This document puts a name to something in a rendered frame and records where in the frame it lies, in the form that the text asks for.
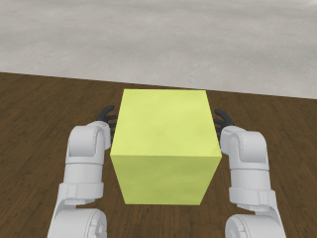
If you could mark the right robot upper arm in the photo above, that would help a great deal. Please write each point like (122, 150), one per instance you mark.
(252, 226)

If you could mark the right robot hand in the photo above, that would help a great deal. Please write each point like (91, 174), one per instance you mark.
(227, 122)

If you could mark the left robot forearm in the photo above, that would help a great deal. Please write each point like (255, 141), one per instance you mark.
(82, 181)

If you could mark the right robot forearm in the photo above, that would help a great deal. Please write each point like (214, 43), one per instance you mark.
(248, 162)

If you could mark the carton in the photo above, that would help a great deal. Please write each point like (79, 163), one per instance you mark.
(165, 148)

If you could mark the left robot hand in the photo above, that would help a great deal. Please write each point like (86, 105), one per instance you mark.
(102, 117)

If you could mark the left robot upper arm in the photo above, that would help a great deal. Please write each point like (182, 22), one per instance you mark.
(79, 223)

